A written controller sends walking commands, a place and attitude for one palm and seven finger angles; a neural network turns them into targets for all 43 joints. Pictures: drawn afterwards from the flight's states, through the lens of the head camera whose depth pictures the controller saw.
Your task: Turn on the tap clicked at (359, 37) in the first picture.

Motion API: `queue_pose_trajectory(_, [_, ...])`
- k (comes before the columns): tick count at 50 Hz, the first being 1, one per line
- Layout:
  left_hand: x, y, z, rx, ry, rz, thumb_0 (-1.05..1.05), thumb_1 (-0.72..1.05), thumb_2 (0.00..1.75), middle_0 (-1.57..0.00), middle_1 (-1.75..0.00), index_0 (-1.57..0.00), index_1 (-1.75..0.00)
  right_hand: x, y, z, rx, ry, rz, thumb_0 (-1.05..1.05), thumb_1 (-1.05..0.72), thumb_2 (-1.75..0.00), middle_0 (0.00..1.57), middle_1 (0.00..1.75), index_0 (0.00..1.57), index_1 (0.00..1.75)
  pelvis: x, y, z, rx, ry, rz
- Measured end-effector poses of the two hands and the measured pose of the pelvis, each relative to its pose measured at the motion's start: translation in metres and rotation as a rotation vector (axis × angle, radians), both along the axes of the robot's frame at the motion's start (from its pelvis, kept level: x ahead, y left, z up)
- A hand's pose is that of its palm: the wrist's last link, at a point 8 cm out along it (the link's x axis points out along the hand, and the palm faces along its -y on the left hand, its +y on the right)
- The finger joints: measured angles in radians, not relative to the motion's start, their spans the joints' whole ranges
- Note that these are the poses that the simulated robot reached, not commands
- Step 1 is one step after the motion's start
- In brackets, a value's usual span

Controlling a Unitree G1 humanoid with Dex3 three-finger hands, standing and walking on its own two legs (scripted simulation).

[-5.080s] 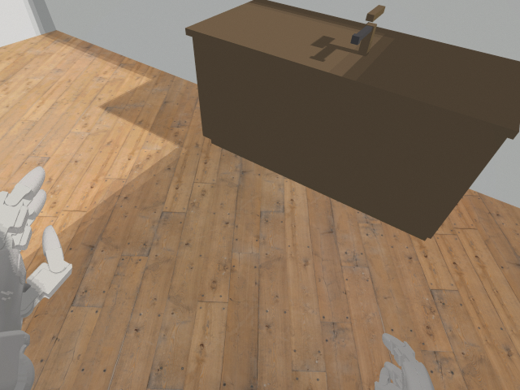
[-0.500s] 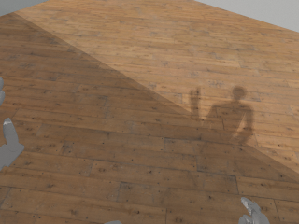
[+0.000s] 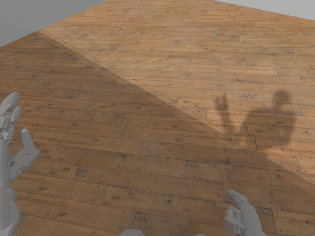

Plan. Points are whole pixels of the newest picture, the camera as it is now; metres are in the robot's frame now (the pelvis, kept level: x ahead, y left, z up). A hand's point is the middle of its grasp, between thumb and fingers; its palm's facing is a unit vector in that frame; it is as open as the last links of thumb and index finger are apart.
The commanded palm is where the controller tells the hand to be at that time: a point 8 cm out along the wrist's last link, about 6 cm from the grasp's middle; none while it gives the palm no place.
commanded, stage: turn to face it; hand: left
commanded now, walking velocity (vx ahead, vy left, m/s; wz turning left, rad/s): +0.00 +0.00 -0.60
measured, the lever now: out of the picture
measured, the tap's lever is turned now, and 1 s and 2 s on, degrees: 0 0 0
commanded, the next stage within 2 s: none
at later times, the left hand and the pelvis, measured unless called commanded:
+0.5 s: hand (83, 126) +0.28 +0.18 +0.18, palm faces +0.17 -0.90 -0.40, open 7.4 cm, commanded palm +0.23 +0.23 +0.20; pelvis +0.01 +0.00 +0.01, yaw -15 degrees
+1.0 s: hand (156, 141) +0.25 +0.03 +0.18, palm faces -0.27 -0.80 -0.54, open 7.4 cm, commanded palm +0.23 +0.12 +0.20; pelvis -0.06 -0.02 +0.01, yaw -35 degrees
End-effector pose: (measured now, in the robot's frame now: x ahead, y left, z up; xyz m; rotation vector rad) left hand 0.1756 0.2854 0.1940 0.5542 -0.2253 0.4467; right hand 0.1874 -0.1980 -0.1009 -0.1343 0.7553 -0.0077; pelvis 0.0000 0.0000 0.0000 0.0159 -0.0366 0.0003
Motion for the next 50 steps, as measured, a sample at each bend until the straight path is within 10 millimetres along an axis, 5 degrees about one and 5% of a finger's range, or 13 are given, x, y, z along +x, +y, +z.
queue_pose_trajectory(3, [0.021, -0.027, -0.008, -0.065, 0.011, -0.082, 0.02, 0.89, 0.90, -0.20, -0.31, -0.21, -0.30, 0.001, -0.033, 0.011, -0.053, -0.001, -0.042, 0.01, -0.90, -0.89, 0.20, 0.30, 0.21, 0.30, 0.002, -0.008, 0.005, 0.020, 0.004, -0.030])
queue_pose_trajectory(7, [0.040, -0.060, 0.011, -0.026, -0.022, -0.244, 0.02, 0.89, 0.90, -0.21, -0.31, -0.21, -0.30, -0.008, -0.071, 0.032, -0.120, -0.009, -0.117, 0.01, -0.91, -0.89, 0.20, 0.30, 0.20, 0.30, 0.007, -0.017, 0.012, 0.040, 0.031, -0.068])
queue_pose_trajectory(13, [0.056, -0.068, 0.044, 0.126, -0.069, -0.338, 0.02, 0.89, 0.90, -0.21, -0.31, -0.22, -0.30, -0.033, -0.103, 0.042, -0.156, 0.015, -0.239, 0.01, -0.91, -0.90, 0.19, 0.30, 0.20, 0.30, 0.016, -0.019, 0.016, 0.045, 0.073, -0.143])
queue_pose_trajectory(19, [0.070, -0.053, 0.027, 0.062, -0.007, -0.293, 0.01, 0.89, 0.90, -0.21, -0.31, -0.22, -0.30, -0.060, -0.096, 0.037, -0.120, 0.068, -0.309, 0.01, -0.91, -0.90, 0.19, 0.30, 0.20, 0.30, 0.018, -0.011, 0.018, 0.043, 0.078, -0.204])
queue_pose_trajectory(25, [0.071, -0.060, 0.005, -0.064, -0.011, -0.363, 0.02, 0.89, 0.90, -0.21, -0.31, -0.21, -0.30, -0.081, -0.068, 0.035, -0.110, 0.092, -0.307, 0.01, -0.91, -0.90, 0.20, 0.30, 0.20, 0.30, 0.009, 0.004, 0.013, 0.029, 0.072, -0.254])
queue_pose_trajectory(32, [0.076, -0.066, 0.022, 0.022, -0.070, -0.455, 0.02, 0.89, 0.90, -0.21, -0.31, -0.21, -0.30, -0.102, -0.036, 0.031, -0.031, 0.044, -0.371, 0.01, -0.90, -0.89, 0.20, 0.30, 0.20, 0.30, -0.002, 0.013, 0.012, 0.015, 0.036, -0.368])
queue_pose_trajectory(36, [0.087, -0.088, 0.027, 0.025, -0.062, -0.486, 0.02, 0.89, 0.90, -0.21, -0.31, -0.21, -0.30, -0.118, -0.029, 0.023, 0.047, 0.027, -0.415, 0.01, -0.90, -0.89, 0.20, 0.30, 0.20, 0.30, -0.007, 0.010, 0.014, -0.014, 0.035, -0.443])
queue_pose_trajectory(43, [0.100, -0.167, 0.000, 0.040, 0.021, -0.645, 0.02, 0.90, 0.90, -0.20, -0.31, -0.21, -0.30, -0.177, -0.062, -0.004, 0.070, 0.069, -0.520, 0.01, -0.90, -0.89, 0.20, 0.30, 0.21, 0.30, -0.036, -0.014, 0.001, -0.027, 0.027, -0.511])
queue_pose_trajectory(50, [0.076, -0.204, 0.009, 0.093, 0.078, -0.837, 0.02, 0.89, 0.90, -0.21, -0.31, -0.22, -0.30, -0.256, -0.109, 0.015, -0.048, 0.165, -0.711, 0.01, -0.91, -0.89, 0.20, 0.30, 0.20, 0.30, -0.058, -0.016, 0.012, 0.021, 0.039, -0.611])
